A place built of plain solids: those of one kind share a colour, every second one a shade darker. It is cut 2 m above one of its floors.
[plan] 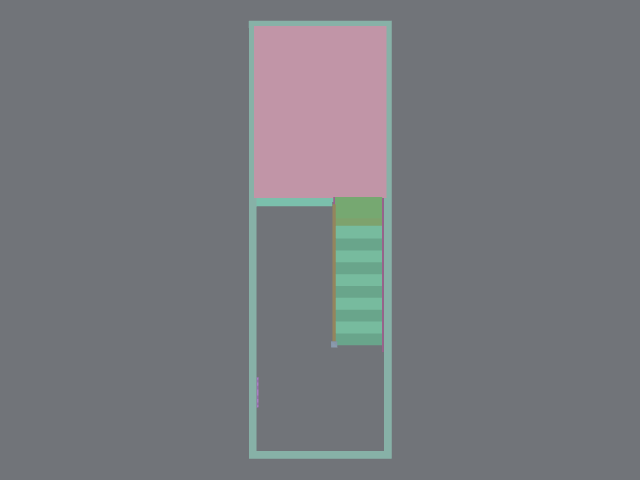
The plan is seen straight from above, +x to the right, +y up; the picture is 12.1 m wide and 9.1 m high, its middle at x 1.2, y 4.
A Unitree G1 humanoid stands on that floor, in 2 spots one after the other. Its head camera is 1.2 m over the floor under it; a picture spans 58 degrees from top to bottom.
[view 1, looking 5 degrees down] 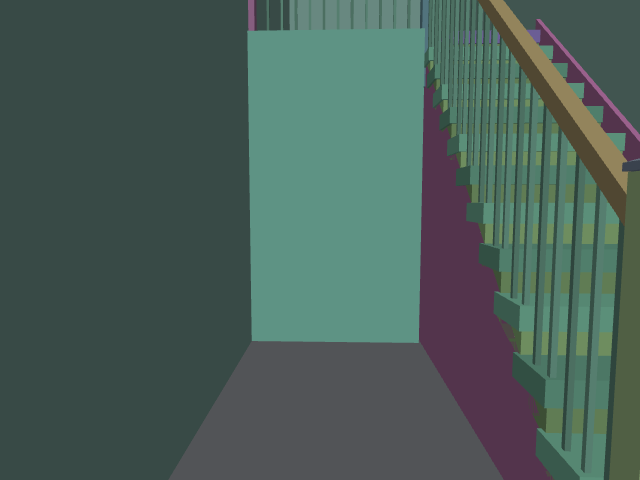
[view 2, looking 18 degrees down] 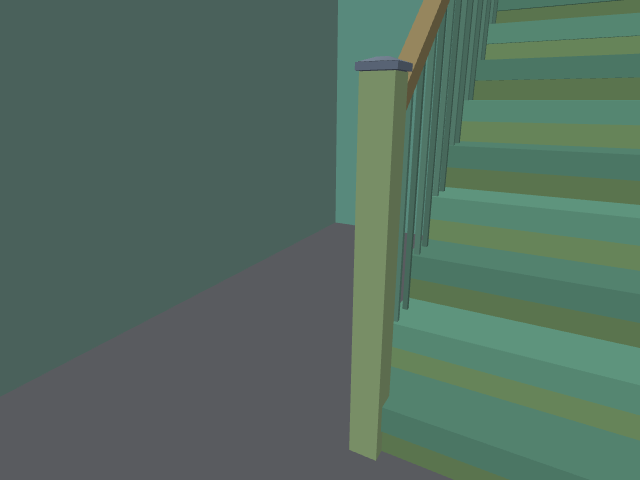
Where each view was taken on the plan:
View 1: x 0.72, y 1.00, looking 92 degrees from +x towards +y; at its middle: upper_edge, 3.66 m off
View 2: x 1.93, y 0.82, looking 119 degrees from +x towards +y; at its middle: ground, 3.88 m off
